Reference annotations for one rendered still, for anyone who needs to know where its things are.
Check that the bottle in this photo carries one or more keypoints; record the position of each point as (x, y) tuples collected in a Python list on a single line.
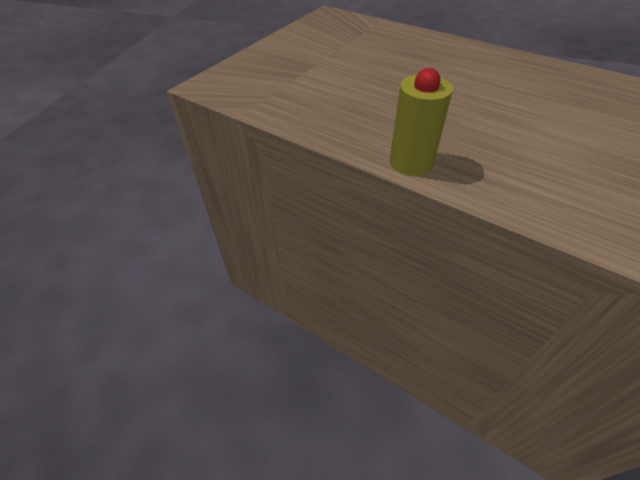
[(421, 112)]

